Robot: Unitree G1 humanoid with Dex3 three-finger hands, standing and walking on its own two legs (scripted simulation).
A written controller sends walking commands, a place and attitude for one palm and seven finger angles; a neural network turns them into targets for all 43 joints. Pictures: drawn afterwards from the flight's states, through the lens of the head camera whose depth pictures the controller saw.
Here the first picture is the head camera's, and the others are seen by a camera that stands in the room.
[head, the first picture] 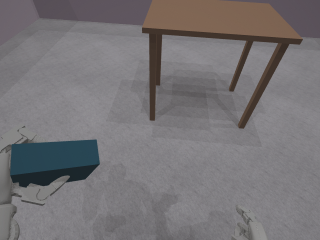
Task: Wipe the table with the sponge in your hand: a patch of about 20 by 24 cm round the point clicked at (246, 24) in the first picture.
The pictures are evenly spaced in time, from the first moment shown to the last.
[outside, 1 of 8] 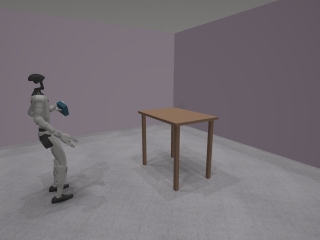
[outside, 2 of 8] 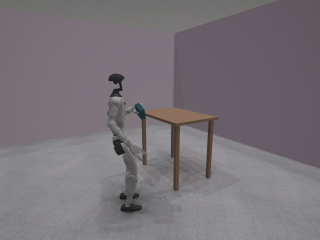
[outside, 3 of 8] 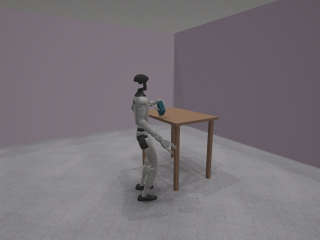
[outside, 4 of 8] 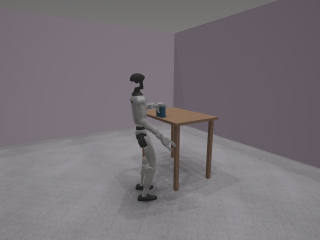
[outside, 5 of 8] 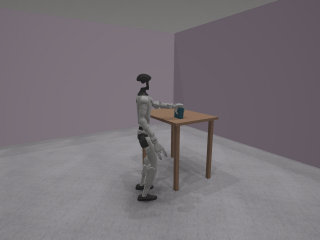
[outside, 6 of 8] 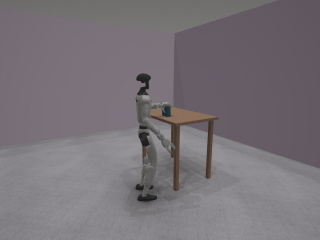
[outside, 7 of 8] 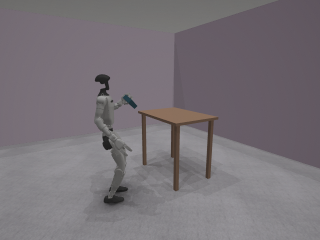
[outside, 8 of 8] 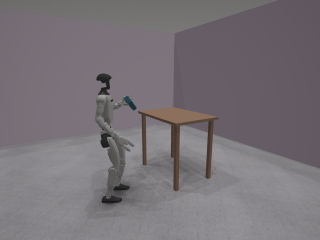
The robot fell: no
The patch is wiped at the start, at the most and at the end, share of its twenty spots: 0.00 1.00 1.00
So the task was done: yes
